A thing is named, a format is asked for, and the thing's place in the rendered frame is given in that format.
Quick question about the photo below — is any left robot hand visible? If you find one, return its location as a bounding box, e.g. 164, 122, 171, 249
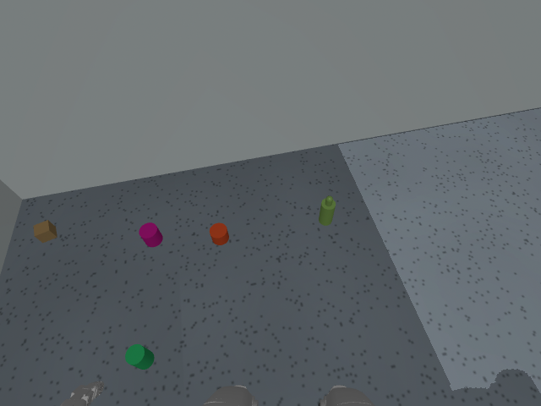
60, 381, 104, 406

